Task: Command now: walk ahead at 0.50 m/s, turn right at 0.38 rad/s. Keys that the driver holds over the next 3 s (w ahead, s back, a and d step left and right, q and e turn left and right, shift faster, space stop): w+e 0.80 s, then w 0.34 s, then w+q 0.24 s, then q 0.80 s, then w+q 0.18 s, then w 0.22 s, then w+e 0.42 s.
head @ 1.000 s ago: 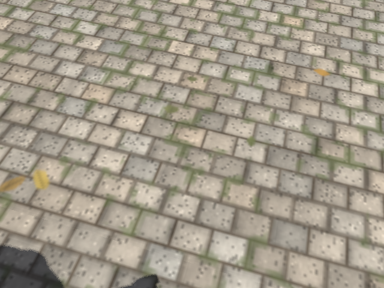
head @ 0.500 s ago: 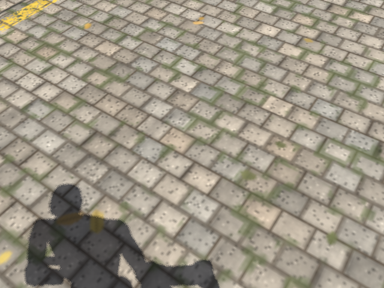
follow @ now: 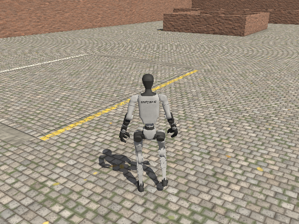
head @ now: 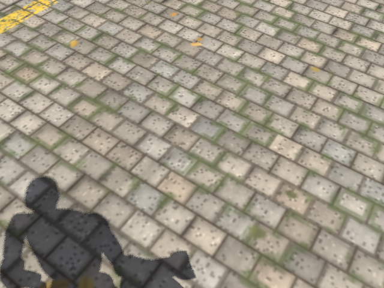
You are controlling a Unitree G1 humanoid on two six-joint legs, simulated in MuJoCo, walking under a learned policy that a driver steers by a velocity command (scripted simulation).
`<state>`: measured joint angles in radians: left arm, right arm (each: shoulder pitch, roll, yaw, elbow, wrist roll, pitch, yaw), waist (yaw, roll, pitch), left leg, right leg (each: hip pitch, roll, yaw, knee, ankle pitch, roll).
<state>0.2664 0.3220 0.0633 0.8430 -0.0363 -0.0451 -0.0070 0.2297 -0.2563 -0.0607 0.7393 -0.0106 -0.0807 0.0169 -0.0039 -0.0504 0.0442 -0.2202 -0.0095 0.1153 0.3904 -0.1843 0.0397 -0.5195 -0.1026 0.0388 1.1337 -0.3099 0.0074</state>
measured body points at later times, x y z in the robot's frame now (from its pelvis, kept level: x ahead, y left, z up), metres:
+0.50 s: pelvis +0.27 -0.08 -0.01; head +0.31 -0.09 +0.44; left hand +0.46 +0.16 -0.11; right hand +0.33 -0.38 -0.11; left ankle +0.27 +0.10 -0.65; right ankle +0.30 -0.15 -0.74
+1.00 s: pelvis +0.57 -0.12 +0.00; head +0.59 -0.12 +0.45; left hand +0.82 +0.05 -0.11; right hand +0.50 -0.40 -0.11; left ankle +0.64 -0.04 -0.74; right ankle +0.47 -0.22 -0.66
